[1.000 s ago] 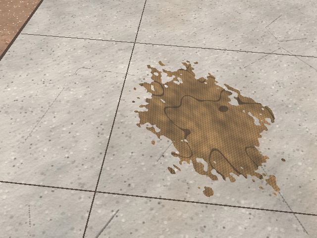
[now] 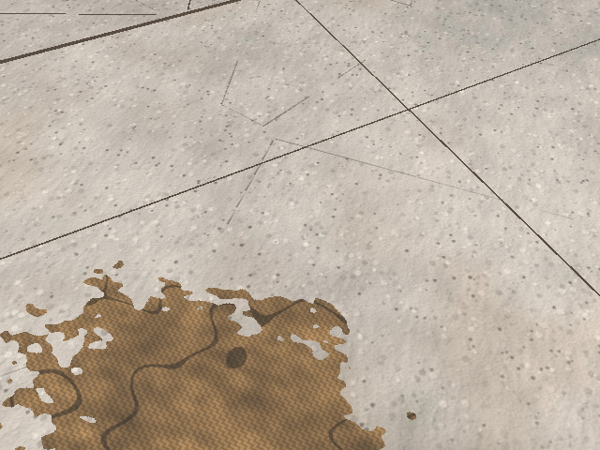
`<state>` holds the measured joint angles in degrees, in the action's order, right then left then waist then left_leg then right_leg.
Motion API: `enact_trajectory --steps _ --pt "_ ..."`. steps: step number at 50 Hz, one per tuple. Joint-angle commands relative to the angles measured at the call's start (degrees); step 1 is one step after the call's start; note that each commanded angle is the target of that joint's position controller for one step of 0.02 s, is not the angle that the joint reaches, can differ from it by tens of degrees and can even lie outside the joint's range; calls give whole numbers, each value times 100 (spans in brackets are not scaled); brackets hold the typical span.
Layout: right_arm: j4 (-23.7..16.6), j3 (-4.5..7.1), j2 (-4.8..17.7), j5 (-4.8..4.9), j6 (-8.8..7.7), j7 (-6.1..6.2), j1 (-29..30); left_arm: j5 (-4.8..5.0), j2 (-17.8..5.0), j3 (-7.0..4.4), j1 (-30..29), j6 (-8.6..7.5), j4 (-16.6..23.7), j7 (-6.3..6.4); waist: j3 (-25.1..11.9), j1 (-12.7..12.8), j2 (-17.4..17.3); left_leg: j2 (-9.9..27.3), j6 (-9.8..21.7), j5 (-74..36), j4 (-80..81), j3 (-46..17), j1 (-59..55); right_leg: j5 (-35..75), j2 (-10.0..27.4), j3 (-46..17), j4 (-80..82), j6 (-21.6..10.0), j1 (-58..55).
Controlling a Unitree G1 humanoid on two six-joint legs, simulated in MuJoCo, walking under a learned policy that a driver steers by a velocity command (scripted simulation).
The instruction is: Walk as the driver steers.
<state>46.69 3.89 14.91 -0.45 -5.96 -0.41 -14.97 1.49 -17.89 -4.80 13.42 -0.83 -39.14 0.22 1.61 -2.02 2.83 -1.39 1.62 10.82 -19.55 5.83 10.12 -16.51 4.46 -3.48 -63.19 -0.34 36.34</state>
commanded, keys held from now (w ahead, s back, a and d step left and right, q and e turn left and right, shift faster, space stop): w+e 0.18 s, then w+q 0.82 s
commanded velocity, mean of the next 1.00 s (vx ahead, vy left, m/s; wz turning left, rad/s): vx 0.50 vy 0.00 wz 0.11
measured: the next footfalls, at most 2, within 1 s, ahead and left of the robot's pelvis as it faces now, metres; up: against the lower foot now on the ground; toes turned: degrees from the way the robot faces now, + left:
right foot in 0.28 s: +0.30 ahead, -0.18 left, +0.00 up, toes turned -11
left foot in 0.82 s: +0.61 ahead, +0.04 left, +0.00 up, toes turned +8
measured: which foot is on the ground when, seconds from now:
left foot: down 0.00-0.28, up 0.30-0.80, down 0.82-1.00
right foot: up 0.00-0.26, down 0.28-0.84, up 0.86-1.00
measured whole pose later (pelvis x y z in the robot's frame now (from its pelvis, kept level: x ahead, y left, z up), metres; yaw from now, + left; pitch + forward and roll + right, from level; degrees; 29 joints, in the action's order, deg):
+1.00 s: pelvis +0.55 -0.03 -0.01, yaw +12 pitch +2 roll +0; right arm 41.9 4.3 16.6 0.7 -2.9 -1.8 -14.7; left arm -0.1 -16.5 -3.4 9.9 -6.3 -41.7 0.4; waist 3.1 -1.1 0.6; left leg -6.3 6.1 9.7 -25.7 -1.1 17.4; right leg -20.6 4.5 -3.6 -66.0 0.8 29.4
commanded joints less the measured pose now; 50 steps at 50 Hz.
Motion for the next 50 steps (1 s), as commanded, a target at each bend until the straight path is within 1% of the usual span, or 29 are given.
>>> enact_trajectory --steps 1,5,8,10,11,12,13,14,15,16,17,19,20,22,25,30,35,38,39,40,41,42,43,44,45,46,47,48,50 --pt "-334 220 895 10 -98 24 299 -18 -158 -15 -108 -52 494 -45 -83 95 -681 1674 993 -1126 1127 -967 -442 721 309 -198 569 72 561" --pt "-230 248 1043 58 -7 60 150 -18 -49 54 -784 -127 653 -190 72 -161 -628 1518 772 -1396 1092 -166 -602 1718 178 193 1868 1 227" --pt "-119 294 1203 138 79 61 -95 5 -68 62 -1207 -120 853 -285 227 -274 -641 1683 668 -1480 994 53 -1006 1553 89 408 2403 -134 162" --pt "-36 321 1296 216 148 54 -237 -22 -113 41 -1304 -116 960 -321 240 -215 -656 1816 621 -2219 715 125 -1239 1006 -74 530 2651 -319 -83" --pt "15 327 1364 247 175 48 -288 -50 -163 6 -1185 -117 970 -315 129 -69 -716 1857 615 -3122 417 148 -1296 668 -258 624 2759 -446 -471" --pt "61 323 1423 270 206 46 -268 -78 -310 -83 -757 -114 880 -296 -138 261 -761 1818 564 -4031 -189 237 -1278 520 -476 739 2961 -591 -1178" --pt "97 260 1336 275 234 55 -222 -70 -572 -240 175 -113 598 -252 -602 800 -661 1614 432 -4372 -1235 443 -878 936 -712 856 3366 -767 -2546" --pt "23 116 1044 148 208 58 -259 -90 -998 -394 1144 -83 367 -152 -1239 1206 -263 1375 208 -2861 -2829 488 445 1262 -75 -22 3179 -1009 -4388" --pt "-174 -152 275 27 101 -27 -908 -132 -1627 -433 1185 -121 350 -93 -2005 607 1216 326 -151 2075 -5030 123 2647 552 1716 -3073 3676 -1991 -6017" --pt "-49 -21 865 262 -26 -64 -468 -153 -1137 -300 1382 -186 435 -111 -2534 1067 522 221 -96 2444 -5787 -1095 2997 305 1966 -3853 4285 -2080 -5895" --pt "-269 68 1099 444 -60 -82 86 -184 -917 -210 1109 -252 322 -138 -1574 1040 395 444 -43 2030 -5877 -1099 3468 804 1747 -2762 4342 -1778 -5259" --pt "-256 63 988 236 -27 -31 277 -156 -531 -93 392 -316 256 -148 -720 577 159 893 -56 1142 -5116 -1011 3149 1465 1257 -1450 4560 -1398 -3814" --pt "-174 90 966 224 67 -33 60 -192 -364 -44 151 -363 276 -151 -586 353 263 1013 -83 828 -4960 -1085 2755 1604 1110 -1057 4798 -1308 -3329" --pt "-52 67 725 247 247 -21 -222 -209 -305 -54 -17 -493 194 -148 -486 150 192 1023 -166 479 -4808 -1098 2425 1673 1069 -636 5224 -1317 -2882" --pt "-133 58 574 221 358 18 42 -266 -364 -94 -9 -593 -8 -79 -112 126 17 979 -285 -181 -4297 -1256 2837 1954 1007 45 5533 -1225 -2771" --pt "-339 -7 386 167 295 -113 727 -239 -472 -118 110 -573 -213 24 173 359 -30 813 -246 -1609 -2646 -938 2885 2063 816 978 5678 -939 -3039" --pt "-770 -80 300 157 282 -291 1500 -122 -655 -200 572 -397 -510 70 456 663 -112 697 20 -1216 -1798 -508 3259 2648 1142 1296 5343 -864 -4032" --pt "-944 2 469 174 300 -377 1372 -72 -857 -251 466 -249 -522 130 147 421 138 305 313 -383 -1683 -59 2702 4904 1208 1503 4513 -689 -4418" --pt "-921 76 603 185 321 -372 1046 -57 -944 -268 404 -199 -503 160 -114 206 271 77 443 -73 -1740 106 2213 5861 1187 1556 3956 -613 -4450" --pt "-801 206 838 203 336 -344 394 -43 -1003 -270 319 -154 -487 180 -481 -180 287 -155 612 0 -1622 176 1338 6271 1086 1628 3031 -505 -4262" --pt "-601 394 1182 203 357 -255 -510 -21 -958 -232 243 -164 -460 200 -947 -688 105 -266 849 -400 -1187 -43 -164 5583 841 1731 1693 -281 -3503" --pt "-502 543 1744 191 417 -119 -995 -199 -414 -73 485 -250 -289 189 -1415 -572 -1024 936 1383 -489 -1111 -2076 -1962 1971 290 1691 -287 37 -1562" --pt "-704 519 1946 160 325 -161 -770 -188 -33 107 710 -477 -52 101 -2248 -156 -1661 2083 2507 259 -144 -5394 -3246 -1835 -888 408 -1866 242 232" --pt "-725 384 1438 140 279 -185 -824 17 -552 -4 29 -662 44 -3 -2088 -545 -909 1978 2180 484 213 -5015 -3233 -1533 -516 -364 -1993 103 878" --pt "-710 321 1182 156 233 -177 -612 114 -575 9 -264 -754 154 -41 -1314 -442 -732 1770 1939 277 229 -4116 -2501 -1055 -271 -271 -1601 -28 1046" --pt "-762 275 1037 178 213 -171 -218 -4 -502 18 -296 -786 105 2 -808 -131 -235 1489 1709 -228 243 -3475 -1590 -680 -12 -213 -1013 -46 797" --pt "-847 212 826 149 204 -150 85 -146 -596 -42 -279 -749 60 38 -561 63 -278 1303 1610 -852 321 -3036 -914 -460 136 -191 -559 0 414" --pt "-952 176 767 84 206 -120 225 -180 -611 -69 -160 -671 43 28 -491 224 -398 1187 1600 -1193 450 -2839 -465 -306 203 -203 -397 52 68" --pt "-982 209 872 93 188 -66 244 -227 -465 -44 -63 -543 57 33 -440 329 -447 1081 1645 -1743 586 -2548 26 -158 201 -75 70 233 -145"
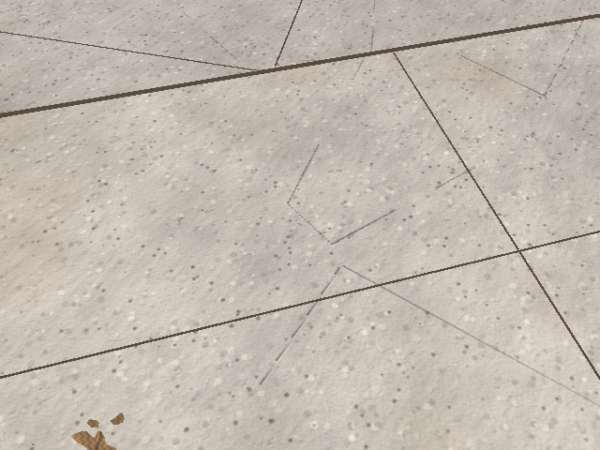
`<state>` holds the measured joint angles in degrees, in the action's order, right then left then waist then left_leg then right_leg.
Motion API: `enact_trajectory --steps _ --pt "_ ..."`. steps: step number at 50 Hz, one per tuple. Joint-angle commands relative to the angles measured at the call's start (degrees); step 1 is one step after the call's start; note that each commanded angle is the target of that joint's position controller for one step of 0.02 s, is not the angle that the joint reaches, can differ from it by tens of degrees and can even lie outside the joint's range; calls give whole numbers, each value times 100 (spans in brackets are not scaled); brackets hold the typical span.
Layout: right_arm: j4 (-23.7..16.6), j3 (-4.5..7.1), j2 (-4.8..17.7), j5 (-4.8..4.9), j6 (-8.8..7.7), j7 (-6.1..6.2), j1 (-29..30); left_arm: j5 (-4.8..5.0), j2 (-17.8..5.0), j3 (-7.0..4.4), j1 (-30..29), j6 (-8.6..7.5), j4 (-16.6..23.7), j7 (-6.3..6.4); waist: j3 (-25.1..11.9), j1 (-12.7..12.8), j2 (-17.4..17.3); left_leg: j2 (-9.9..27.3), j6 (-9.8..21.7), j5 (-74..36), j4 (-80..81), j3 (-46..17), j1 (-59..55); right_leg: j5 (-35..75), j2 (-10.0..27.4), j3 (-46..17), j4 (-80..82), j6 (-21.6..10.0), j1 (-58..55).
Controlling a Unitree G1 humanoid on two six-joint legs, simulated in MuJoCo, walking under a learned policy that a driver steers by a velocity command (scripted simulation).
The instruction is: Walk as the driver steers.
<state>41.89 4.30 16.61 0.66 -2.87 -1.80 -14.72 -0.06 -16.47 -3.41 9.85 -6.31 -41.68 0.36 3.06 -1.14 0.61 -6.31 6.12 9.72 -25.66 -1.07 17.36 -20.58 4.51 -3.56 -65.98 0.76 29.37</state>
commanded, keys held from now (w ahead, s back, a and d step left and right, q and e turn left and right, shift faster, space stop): w+q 0.20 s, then q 0.48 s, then w+q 0.20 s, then w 0.12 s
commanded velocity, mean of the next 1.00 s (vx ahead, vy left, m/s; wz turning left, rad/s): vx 0.29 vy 0.00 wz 0.57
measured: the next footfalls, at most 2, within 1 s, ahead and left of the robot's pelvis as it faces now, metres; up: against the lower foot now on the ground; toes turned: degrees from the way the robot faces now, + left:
right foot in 0.28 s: +0.36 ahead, -0.14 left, +0.00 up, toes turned +14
left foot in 0.78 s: +0.29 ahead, +0.11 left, +0.00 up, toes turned +30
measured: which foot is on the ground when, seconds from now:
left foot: down 0.00-0.28, up 0.30-0.76, down 0.78-1.00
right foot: up 0.00-0.26, down 0.28-0.76, up 0.78-1.00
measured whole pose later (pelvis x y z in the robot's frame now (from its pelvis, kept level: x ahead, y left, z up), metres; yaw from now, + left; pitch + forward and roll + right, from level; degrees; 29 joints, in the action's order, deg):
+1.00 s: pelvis +0.33 +0.03 +0.01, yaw +35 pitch +2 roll -2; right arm 36.3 3.3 15.5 0.4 -1.2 0.7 -20.1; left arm -0.1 -18.6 -4.3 5.4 -4.2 -44.4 -2.1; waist 0.6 -1.8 1.8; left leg -2.1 3.1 13.5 -21.3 -4.4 9.9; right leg -11.6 2.6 -0.7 -46.8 1.8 31.6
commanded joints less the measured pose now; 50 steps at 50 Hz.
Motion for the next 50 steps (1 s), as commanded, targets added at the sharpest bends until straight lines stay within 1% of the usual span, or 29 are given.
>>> enact_trajectory --steps 1,5,9,12,13,14,15,16,17,18,19,20,21,23,24,28,34,36,37,38,39,40,41,42,43,44,45,47,50 --pt "-488 189 784 -10 -125 111 164 -85 -531 -156 197 47 350 29 -525 235 -219 1496 1172 -1787 1234 -1672 -497 443 163 1 662 211 530" --pt "-419 236 925 59 -53 233 -89 -75 -271 -24 -681 47 566 -2 -371 -90 -459 1041 773 -1248 1138 -1177 -95 2004 -166 131 2535 368 164" --pt "-311 244 928 96 31 261 -466 51 -435 -54 -1196 -38 711 -111 -387 -318 -618 1209 617 -501 813 -1668 -406 2404 -429 15 3486 322 -173" --pt "-339 257 896 66 105 303 -414 12 -693 -179 -959 -120 693 -148 -395 -99 -822 1298 390 -924 92 -2158 -867 1856 -518 -66 3872 75 -458" --pt "-409 242 821 67 136 317 -272 -26 -741 -226 -597 -155 601 -133 -534 129 -857 1127 218 -1253 -336 -2138 -880 2059 -537 33 4152 -61 -932" --pt "-517 176 605 42 131 318 -204 -124 -906 -286 -153 -192 553 -101 -972 352 -736 790 -41 -1374 -1174 -1905 -665 2621 -173 -143 4189 -293 -1852" --pt "-714 62 299 -83 129 340 -264 -225 -1275 -361 573 -175 535 -48 -1846 554 141 341 -348 238 -2839 -1335 157 4036 984 -1160 3863 -658 -3381" --pt "-778 0 178 46 102 307 -1400 -232 -1500 -405 730 -49 371 -98 -2583 5 2113 -168 -653 3203 -4403 -942 1808 4166 2305 -3493 4065 -1779 -4742" --pt "-544 128 822 95 155 319 -1422 -85 -944 -291 501 27 539 -99 -2264 131 1268 351 -801 2780 -5059 -1076 2232 3174 2165 -3452 4210 -1680 -4382" --pt "-634 211 1067 86 237 327 -727 -59 -596 -187 295 101 624 -51 -1583 339 768 495 -896 2353 -5207 -831 2399 3040 1830 -2384 4249 -1428 -3755" --pt "-701 231 1031 56 329 357 -388 -97 -510 -130 24 180 626 -31 -1223 272 382 674 -963 2064 -5080 -646 2274 3220 1529 -1713 4331 -1297 -3085" --pt "-784 257 989 28 405 371 -231 -90 -463 -109 -176 232 586 -19 -877 171 398 824 -993 1906 -4848 -577 2171 3355 1314 -1267 4427 -1267 -2511" --pt "-794 237 818 62 479 359 -311 -128 -524 -116 -266 252 532 -2 -714 40 570 912 -993 1788 -4622 -456 1816 3355 1132 -854 4614 -1213 -1986" --pt "-848 166 520 80 542 367 -332 -155 -624 -163 -357 245 436 19 -650 -3 780 899 -1042 1578 -4118 -214 1618 3643 1039 -389 4871 -1329 -1741" --pt "-902 150 476 57 550 367 -237 -145 -707 -198 -358 250 391 37 -713 15 757 943 -1060 1437 -3889 -196 1652 3832 1140 -301 4918 -1409 -1842" --pt "-1024 124 468 17 572 280 91 -55 -869 -261 -510 377 296 102 -996 83 582 1080 -1023 643 -2909 -102 1314 3510 1306 170 5010 -1455 -2061" --pt "-1301 182 581 18 645 100 622 87 -1114 -345 -424 513 124 21 -698 234 683 956 -728 648 -1539 283 766 2702 1436 557 4792 -1204 -2253" --pt "-1295 209 562 43 658 60 541 187 -1205 -383 -378 537 60 -10 -720 154 641 847 -511 546 -849 465 349 1772 1459 625 4596 -1003 -2253" --pt "-1213 251 615 44 648 69 364 222 -1125 -367 -327 546 9 -22 -720 77 563 706 -362 407 -447 559 -120 1023 1320 761 4357 -838 -2006" --pt "-1039 357 819 67 627 123 -96 169 -878 -297 -190 546 -73 -43 -821 -56 266 632 -147 410 -168 415 -929 352 1069 998 3739 -607 -1502" --pt "-933 532 1397 87 573 217 -738 -24 -443 -154 -328 528 48 -80 -932 -220 -1139 1745 361 -73 303 -1288 -1956 -672 429 1589 1734 -167 -224" --pt "-1049 554 1836 17 409 180 -871 -87 -397 -116 -676 420 473 -67 -900 -283 -1915 2701 1546 1124 920 -3848 -2470 -1894 -539 891 376 104 1786" --pt "-1015 433 1373 -1 229 125 -885 53 -770 -213 -958 301 467 -111 -859 -471 -1231 2683 1583 1398 1164 -3768 -2421 -1625 -293 101 -147 36 2112" --pt "-994 331 1124 9 118 134 -687 158 -911 -262 -944 220 481 -176 -644 -290 -1156 2478 1309 1588 1159 -3290 -2199 -1065 -121 -27 -13 -99 2101" --pt "-1030 280 975 35 84 151 -465 106 -928 -286 -867 174 346 -184 -519 -167 -799 2242 1060 1501 1138 -2826 -1919 -593 12 -12 228 -119 1906" --pt "-1050 231 893 57 96 186 -265 8 -940 -295 -886 139 313 -179 -407 -87 -749 2069 933 1154 1190 -2539 -1701 -162 38 10 637 -78 1726" --pt "-1093 184 829 10 98 232 -166 -22 -875 -283 -835 116 255 -204 -412 -1 -773 1915 846 712 1255 -2258 -1530 228 22 70 888 -32 1423" --pt "-1086 181 854 -55 66 289 -156 -22 -666 -209 -780 91 141 -248 -508 19 -679 1726 768 -143 1277 -1762 -1376 821 -118 249 1529 84 976" --pt "-928 209 965 -27 30 309 -362 11 -385 -63 -1069 104 147 -283 -393 -157 -694 1574 641 -235 1307 -1326 -1065 1435 -244 320 2663 182 389"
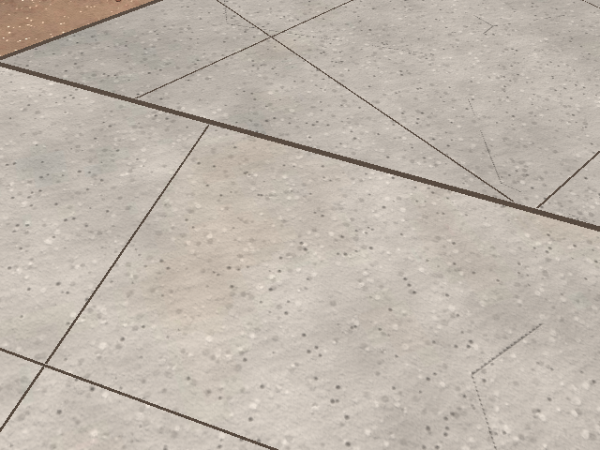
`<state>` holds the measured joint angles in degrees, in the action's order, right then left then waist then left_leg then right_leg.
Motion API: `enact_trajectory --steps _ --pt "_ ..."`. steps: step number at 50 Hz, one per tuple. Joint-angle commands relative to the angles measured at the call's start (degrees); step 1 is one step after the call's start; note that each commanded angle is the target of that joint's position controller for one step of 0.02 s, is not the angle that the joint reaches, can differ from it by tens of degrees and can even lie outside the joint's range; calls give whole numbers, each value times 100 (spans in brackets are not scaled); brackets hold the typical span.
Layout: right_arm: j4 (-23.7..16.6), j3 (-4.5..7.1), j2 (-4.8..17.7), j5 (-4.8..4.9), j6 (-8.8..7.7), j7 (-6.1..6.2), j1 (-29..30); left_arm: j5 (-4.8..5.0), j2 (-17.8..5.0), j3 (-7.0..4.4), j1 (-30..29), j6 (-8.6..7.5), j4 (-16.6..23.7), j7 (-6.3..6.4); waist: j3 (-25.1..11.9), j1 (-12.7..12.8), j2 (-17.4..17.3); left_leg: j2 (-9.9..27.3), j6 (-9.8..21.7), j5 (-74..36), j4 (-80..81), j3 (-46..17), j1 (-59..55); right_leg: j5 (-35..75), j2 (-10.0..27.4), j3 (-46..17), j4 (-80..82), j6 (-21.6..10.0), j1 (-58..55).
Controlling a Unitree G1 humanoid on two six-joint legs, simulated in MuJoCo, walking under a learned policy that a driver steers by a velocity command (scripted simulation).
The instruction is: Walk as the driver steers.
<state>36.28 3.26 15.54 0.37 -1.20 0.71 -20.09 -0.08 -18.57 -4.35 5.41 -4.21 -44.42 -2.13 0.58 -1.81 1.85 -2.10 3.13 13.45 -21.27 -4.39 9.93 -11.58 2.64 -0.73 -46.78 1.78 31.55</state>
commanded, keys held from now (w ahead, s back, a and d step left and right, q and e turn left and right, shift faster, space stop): w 0.84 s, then w+e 0.16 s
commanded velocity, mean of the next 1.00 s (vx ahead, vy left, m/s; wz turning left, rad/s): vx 0.47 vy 0.00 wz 0.06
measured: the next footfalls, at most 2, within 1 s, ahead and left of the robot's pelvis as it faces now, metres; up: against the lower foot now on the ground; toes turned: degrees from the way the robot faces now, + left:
right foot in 0.22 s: +0.24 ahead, -0.14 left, +0.00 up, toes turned +2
left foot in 0.72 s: +0.55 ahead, +0.11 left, +0.00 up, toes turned +4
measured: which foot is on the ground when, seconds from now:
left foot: down 0.00-0.24, up 0.26-0.70, down 0.72-1.00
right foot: up 0.00-0.20, down 0.22-0.74, up 0.76-1.00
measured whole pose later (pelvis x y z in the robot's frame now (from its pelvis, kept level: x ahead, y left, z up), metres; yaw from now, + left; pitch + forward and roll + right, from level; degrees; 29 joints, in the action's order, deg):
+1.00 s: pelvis +0.52 +0.02 +0.00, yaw +0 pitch +1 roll +2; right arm 44.5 3.3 15.2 -0.8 -5.6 -1.1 -18.4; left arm 1.3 -18.0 -2.8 10.4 -2.7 -45.7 -0.4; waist 1.5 -2.1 3.0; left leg -3.7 3.8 9.2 -15.6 5.0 7.4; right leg -9.8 6.1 -4.3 -57.5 0.7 38.0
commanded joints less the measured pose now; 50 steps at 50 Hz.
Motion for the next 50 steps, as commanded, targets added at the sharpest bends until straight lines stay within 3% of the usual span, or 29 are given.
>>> enact_trajectory --steps 1,6,8,10,11,12,13,14,15,16,17,18,21,26,29,32,34,35,36,37,38,39,40,41,42,43,44,47,50 --pt "-302 322 1112 14 -144 50 80 34 -174 52 -722 -103 449 -45 -81 -155 -859 1183 937 -536 878 -991 -273 651 -79 26 978 84 73" --pt "-30 323 1133 66 -168 -19 -175 97 -378 49 -903 -165 571 -92 203 -244 -849 1463 922 -297 761 -1248 -308 622 -83 -37 1525 -122 -138" --pt "37 320 1125 70 -143 -24 -146 98 -456 21 -684 -205 531 -96 205 -103 -915 1519 833 -514 584 -1306 -387 490 -124 48 1702 -265 -453" --pt "55 263 985 54 -113 -11 -74 52 -586 -74 29 -226 295 -52 -86 272 -854 1234 619 -1373 -100 -1079 -242 520 -282 215 1965 -458 -1536" --pt "17 176 759 5 -118 1 -26 22 -817 -166 786 -245 145 -9 -600 618 -568 887 396 -1595 -1263 -707 170 540 164 -270 1945 -719 -2610" --pt "-177 70 445 38 -185 29 -354 -68 -1420 -314 1532 -228 37 12 -1368 667 794 88 -110 -455 -3365 -31 1900 -314 1358 -2378 2287 -1536 -4403" --pt "-209 75 571 67 -255 65 -330 40 -1186 -267 1851 -211 -99 -47 -1506 775 1448 -214 -262 1950 -4586 -338 3032 -1668 1852 -4162 3156 -1958 -4848" --pt "-197 177 933 186 -288 34 -46 105 -855 -149 1543 -198 -77 -35 -806 730 864 120 -193 1686 -5093 -524 3594 -2269 1832 -3786 3268 -1779 -4399" --pt "-218 161 931 180 -306 10 240 62 -674 -89 1238 -161 15 -4 -415 631 532 401 -130 1230 -5100 -308 3639 -1983 1628 -3095 3270 -1600 -3865" --pt "-246 151 865 98 -326 -8 452 17 -524 -34 1009 -133 45 14 -97 526 298 591 -118 814 -4799 -172 3576 -1491 1400 -2599 3402 -1533 -3316" --pt "-226 169 816 32 -319 -15 502 -36 -391 20 849 -141 80 28 12 396 293 769 -122 491 -4501 -166 3329 -972 1211 -2221 3513 -1451 -2919" --pt "-191 156 725 29 -302 -35 428 -60 -366 35 772 -146 91 40 23 300 378 834 -157 290 -4349 -120 3077 -594 1074 -1958 3635 -1431 -2652" --pt "-211 99 523 -1 -255 -40 521 17 -492 10 864 -193 11 88 68 235 301 905 -333 -115 -3828 56 3084 453 969 -1347 3872 -1543 -2429" --pt "-410 -28 265 0 -358 -104 1441 91 -678 -14 1225 -131 -161 156 196 539 172 768 -430 -1521 -1934 332 2794 1498 691 -491 3900 -1330 -2470" --pt "-528 -47 245 65 -409 -207 1959 133 -744 -18 1612 -63 -318 169 328 745 144 613 -383 -1883 -1264 436 2598 1430 830 -461 3847 -1305 -2718" --pt "-646 -12 345 85 -441 -306 2201 154 -801 -42 1783 48 -448 194 390 685 193 523 -183 -1513 -880 384 2652 1850 1111 -530 3563 -1205 -3340" --pt "-589 63 522 61 -443 -325 1907 152 -912 -84 1718 104 -460 224 158 424 306 350 0 -1071 -757 484 2118 3014 1161 -477 3079 -1090 -3620" --pt "-451 151 678 39 -437 -303 1385 152 -961 -98 1615 134 -446 239 -190 88 344 180 144 -1018 -648 639 1346 3970 1050 -332 2442 -1002 -3601" --pt "-195 281 928 25 -416 -249 514 117 -859 -51 1569 156 -408 255 -775 -350 256 173 332 -1174 -624 673 31 4220 780 -119 1383 -840 -3197" --pt "-12 385 1331 -43 -369 -170 -532 -54 -524 85 1616 138 -242 268 -1701 -682 -422 1294 694 -1370 -948 -564 -1842 2407 445 71 -454 -650 -1924" --pt "84 412 1623 -41 -369 -220 -574 -3 139 281 2416 17 -193 203 -2400 -160 -1966 2483 1595 48 -265 -3363 -3453 -1934 -616 -153 -2291 -347 237" --pt "44 274 1023 7 -360 -216 -581 129 -516 141 1933 -86 -245 154 -2129 -465 -1296 2326 1376 791 193 -3616 -3240 -2117 -344 -741 -2797 -408 863" --pt "47 206 891 11 -364 -198 -176 251 -726 71 1336 -152 -22 122 -1227 -414 -1011 2143 1174 533 340 -2743 -2486 -1615 -81 -566 -2791 -449 1171" --pt "34 181 854 -12 -365 -198 185 216 -641 94 1033 -181 48 141 -737 -238 -526 1928 1096 -189 480 -2147 -1654 -1107 177 -397 -2537 -423 1023" --pt "36 152 742 -54 -376 -218 442 118 -597 73 930 -172 63 149 -415 -62 -405 1735 1086 -778 649 -1712 -1016 -807 331 -361 -2228 -369 837" --pt "41 122 624 -108 -414 -217 589 125 -527 66 1113 -111 11 138 -392 143 -563 1623 1053 -1041 823 -1378 -633 -594 480 -428 -2084 -331 480" --pt "76 120 562 -92 -457 -221 665 151 -415 82 1267 -31 -59 143 -378 233 -631 1557 1066 -1073 1011 -1134 -413 -498 522 -428 -1959 -274 286" --pt "295 167 665 -87 -570 -189 655 146 -226 108 1093 151 -20 186 -34 284 -585 1557 1080 -1262 1401 -447 44 -109 545 -493 -1529 -108 448" --pt "463 197 762 -132 -570 -124 552 121 -200 95 670 148 107 169 142 168 -485 1471 937 -1429 1521 139 -98 881 466 -603 -676 -45 761"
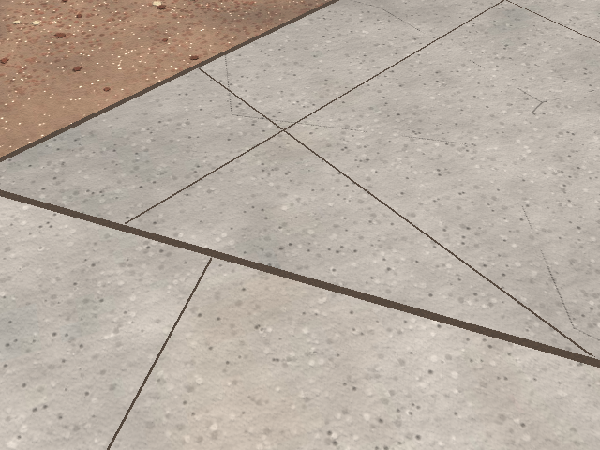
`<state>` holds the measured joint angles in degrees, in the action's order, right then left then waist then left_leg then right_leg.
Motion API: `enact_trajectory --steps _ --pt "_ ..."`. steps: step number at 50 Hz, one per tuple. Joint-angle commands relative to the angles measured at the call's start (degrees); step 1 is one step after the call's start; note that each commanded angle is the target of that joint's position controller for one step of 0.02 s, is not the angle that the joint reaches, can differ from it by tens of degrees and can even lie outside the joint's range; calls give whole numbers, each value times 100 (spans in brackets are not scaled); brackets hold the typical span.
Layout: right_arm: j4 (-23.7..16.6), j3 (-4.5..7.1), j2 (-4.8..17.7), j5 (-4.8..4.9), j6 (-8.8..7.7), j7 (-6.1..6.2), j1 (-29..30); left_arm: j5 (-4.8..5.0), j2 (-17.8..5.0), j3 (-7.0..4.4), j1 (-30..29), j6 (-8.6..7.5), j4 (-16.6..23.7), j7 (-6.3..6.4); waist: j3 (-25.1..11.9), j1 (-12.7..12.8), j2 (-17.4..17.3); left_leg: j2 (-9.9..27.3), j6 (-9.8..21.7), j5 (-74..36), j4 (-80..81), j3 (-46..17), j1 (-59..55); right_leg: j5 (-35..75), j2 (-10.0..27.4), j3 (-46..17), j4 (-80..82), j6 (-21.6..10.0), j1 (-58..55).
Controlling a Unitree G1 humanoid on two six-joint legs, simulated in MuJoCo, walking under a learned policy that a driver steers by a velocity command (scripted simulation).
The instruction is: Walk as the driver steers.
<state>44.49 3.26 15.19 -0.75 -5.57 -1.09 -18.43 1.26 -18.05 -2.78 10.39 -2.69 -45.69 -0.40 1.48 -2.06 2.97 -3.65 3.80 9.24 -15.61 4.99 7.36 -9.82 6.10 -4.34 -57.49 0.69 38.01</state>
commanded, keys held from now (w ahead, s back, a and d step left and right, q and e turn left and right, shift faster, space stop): w+e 0.92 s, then e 0.08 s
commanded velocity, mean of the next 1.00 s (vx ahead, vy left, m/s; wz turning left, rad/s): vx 0.49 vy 0.00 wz -0.52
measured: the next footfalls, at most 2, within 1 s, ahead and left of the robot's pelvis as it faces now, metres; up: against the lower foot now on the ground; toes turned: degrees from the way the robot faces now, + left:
right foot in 0.28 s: +0.32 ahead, -0.16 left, +0.00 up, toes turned -11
left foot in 0.76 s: +0.65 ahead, -0.05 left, +0.00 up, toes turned -29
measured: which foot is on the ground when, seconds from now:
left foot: down 0.00-0.28, up 0.30-0.74, down 0.76-1.00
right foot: up 0.00-0.26, down 0.28-0.76, up 0.78-1.00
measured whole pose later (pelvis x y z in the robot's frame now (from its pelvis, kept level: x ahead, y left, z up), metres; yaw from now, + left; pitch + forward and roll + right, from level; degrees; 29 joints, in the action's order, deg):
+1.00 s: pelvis +0.56 -0.12 +0.00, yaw -34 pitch +1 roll +2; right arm 45.5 3.6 15.3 -0.5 -5.5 -0.2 -15.9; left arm 1.2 -18.4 -4.5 12.7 -0.3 -37.0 0.2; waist 2.1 -2.5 3.0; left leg -1.2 1.6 11.3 -19.7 5.2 9.5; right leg -16.8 3.5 -3.3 -61.0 0.8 35.6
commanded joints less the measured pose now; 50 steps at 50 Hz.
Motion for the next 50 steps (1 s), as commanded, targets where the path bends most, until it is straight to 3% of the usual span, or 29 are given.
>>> enact_trajectory --steps 1,5,9,11,12,13,14,15,16,17,18,19,20,24,29,31,34,36,37,38,39,40,41,42,43,44,46,48,50 --pt "-331 196 819 -12 -127 72 404 -17 -232 -59 44 -26 265 -33 79 152 -594 1559 788 -1083 970 -573 134 1054 75 -177 762 52 53" --pt "-118 228 965 39 -72 128 146 -32 -75 9 -690 -75 532 -152 267 -167 -493 1628 628 -1174 977 -59 -228 1701 -41 199 1811 -47 -80" --pt "96 287 1077 137 106 157 -69 -29 -123 -2 -1106 -64 874 -282 368 -249 -513 1929 503 -1793 513 118 -1213 950 -141 414 2250 -294 266" --pt "84 331 1218 163 207 209 53 -31 -254 -71 -949 -50 973 -337 154 -57 -683 1970 362 -3434 -116 285 -1459 311 -399 728 2298 -493 -150" --pt "58 354 1298 167 261 248 117 -35 -388 -151 -598 -29 940 -339 -130 156 -804 1932 274 -4454 -713 387 -1479 26 -624 922 2262 -616 -686" --pt "25 347 1302 168 322 287 211 -20 -610 -296 173 -17 772 -314 -555 601 -754 1758 120 -4928 -1764 569 -1226 143 -890 1042 2498 -792 -1722" --pt "-51 281 1177 121 316 331 160 2 -1016 -500 1174 15 539 -226 -1105 1045 -447 1523 -109 -4030 -3254 625 -149 373 -745 486 2640 -1068 -3432" --pt "-352 24 417 -80 166 234 -411 43 -1722 -656 1443 31 517 -139 -1695 606 1071 530 -534 551 -5475 470 2550 -153 798 -2481 2825 -2125 -5703" --pt "-362 -13 564 22 -75 138 -113 26 -1403 -538 1558 -25 669 -150 -2514 822 742 37 -513 2509 -6338 -860 3494 -869 1332 -4470 3819 -2563 -6360" --pt "-522 95 940 270 -213 59 517 -35 -1045 -431 1392 -68 645 -151 -1779 973 389 399 -371 2057 -6426 -1122 4022 -766 1161 -3635 3993 -2197 -5924" --pt "-607 62 901 275 -289 60 752 -27 -894 -390 1070 -92 678 -137 -1163 792 30 647 -287 1537 -5997 -1037 3988 -395 922 -2886 4010 -1981 -5079" --pt "-571 82 893 132 -299 104 811 -21 -720 -335 672 -85 758 -123 -731 539 -269 850 -318 1218 -5461 -991 3677 178 696 -2308 4070 -1818 -4207" --pt "-555 129 944 50 -247 129 740 -77 -570 -277 411 -84 863 -101 -540 319 -167 987 -369 988 -5115 -1005 3231 729 520 -1945 4201 -1757 -3560" --pt "-602 93 699 -29 -23 147 686 -74 -695 -319 350 -104 928 7 -340 107 -50 941 -714 454 -4204 -820 2777 1662 205 -1296 4478 -1789 -2546" --pt "-861 -22 452 28 -58 92 1783 -5 -821 -367 769 -30 772 132 -160 534 145 528 -837 -1308 -2034 -746 2278 899 -185 -968 4363 -1363 -2231" --pt "-945 -1 535 97 -100 43 2048 22 -844 -380 973 1 687 142 -135 636 191 421 -803 -1468 -1657 -822 2115 600 -69 -1237 4242 -1311 -2376" --pt "-969 88 761 124 -169 -20 2040 30 -772 -376 1061 50 639 170 -147 549 288 399 -625 -1044 -1255 -1030 1991 386 147 -1778 3756 -1199 -2919" --pt "-867 166 875 130 -220 -16 1610 6 -740 -382 931 85 673 172 -220 282 441 380 -416 -635 -1075 -948 1448 593 152 -1982 3344 -1075 -3011" --pt "-741 248 1000 87 -245 19 1090 -14 -575 -326 887 86 714 158 -516 16 389 451 -242 -633 -906 -910 621 830 -109 -1841 2796 -916 -2879" --pt "-675 329 1270 -16 -264 67 315 -81 -241 -197 897 67 809 129 -1262 -322 -94 1279 106 -315 -1027 -1657 -775 315 -452 -1425 1362 -712 -2304" --pt "-494 455 1753 -63 -180 70 -277 45 148 -77 1746 13 937 123 -2058 -42 -1879 2615 1078 699 -700 -4164 -2808 -2092 -1316 -610 -597 -271 -272" --pt "-466 385 1349 98 -140 30 -308 117 -373 -135 1745 -5 873 142 -1878 -139 -1852 2852 1126 2244 -240 -5194 -2770 -2364 -886 -640 -1488 -195 632" --pt "-553 279 953 104 -115 56 -37 98 -779 -251 1105 21 905 149 -1094 -313 -1198 2561 849 2347 -103 -4355 -2078 -1817 -654 -619 -1744 -161 826" --pt "-582 219 825 43 -73 69 275 33 -793 -271 708 55 993 160 -624 -255 -805 2314 661 1593 -61 -3520 -1366 -1397 -460 -401 -1676 -131 683" --pt "-544 171 690 14 -51 73 462 -35 -724 -283 494 60 1073 142 -267 -162 -737 2093 629 883 59 -2938 -790 -1120 -311 -388 -1432 -114 566" --pt "-503 135 607 -19 -59 89 551 -14 -617 -293 510 76 1106 101 -166 -16 -910 1923 562 437 180 -2483 -432 -938 -156 -377 -1237 -121 303" --pt "-419 137 563 23 -90 92 582 53 -375 -260 587 136 1116 56 -101 75 -1034 1762 573 14 421 -1859 -152 -836 -62 -211 -961 -108 107" --pt "-331 191 738 29 -108 101 649 0 -242 -228 347 191 1264 60 92 128 -883 1848 713 -1475 472 -1369 17 -742 -61 -107 -509 14 197" --pt "-267 255 933 28 -59 134 747 -58 -167 -197 252 205 1334 47 -16 180 -814 1851 738 -2795 331 -822 -56 -349 -65 41 85 114 115"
